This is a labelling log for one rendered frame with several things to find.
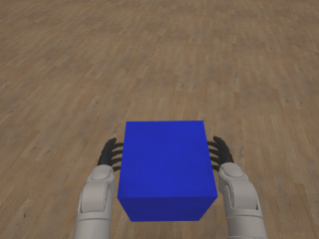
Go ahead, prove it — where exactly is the left robot hand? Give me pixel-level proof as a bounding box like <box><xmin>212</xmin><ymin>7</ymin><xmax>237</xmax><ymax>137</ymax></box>
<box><xmin>97</xmin><ymin>137</ymin><xmax>124</xmax><ymax>172</ymax></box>

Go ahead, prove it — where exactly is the left robot forearm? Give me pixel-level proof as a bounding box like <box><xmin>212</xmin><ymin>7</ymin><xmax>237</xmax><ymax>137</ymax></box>
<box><xmin>73</xmin><ymin>164</ymin><xmax>116</xmax><ymax>239</ymax></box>

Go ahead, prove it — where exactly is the carton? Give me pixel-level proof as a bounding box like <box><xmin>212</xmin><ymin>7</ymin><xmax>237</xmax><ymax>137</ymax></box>
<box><xmin>117</xmin><ymin>120</ymin><xmax>218</xmax><ymax>222</ymax></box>

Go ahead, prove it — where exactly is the right robot forearm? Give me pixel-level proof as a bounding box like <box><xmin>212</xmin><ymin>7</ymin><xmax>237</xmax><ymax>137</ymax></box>
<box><xmin>218</xmin><ymin>162</ymin><xmax>269</xmax><ymax>239</ymax></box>

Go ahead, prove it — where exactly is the right robot hand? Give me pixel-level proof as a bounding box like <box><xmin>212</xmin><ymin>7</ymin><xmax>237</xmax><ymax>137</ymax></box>
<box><xmin>207</xmin><ymin>136</ymin><xmax>234</xmax><ymax>172</ymax></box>

